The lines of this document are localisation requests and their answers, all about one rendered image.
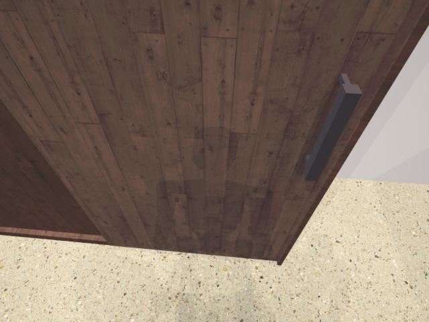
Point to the wardrobe door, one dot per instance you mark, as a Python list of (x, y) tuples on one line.
[(32, 196), (183, 125)]

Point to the handle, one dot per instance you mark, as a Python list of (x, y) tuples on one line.
[(342, 109)]

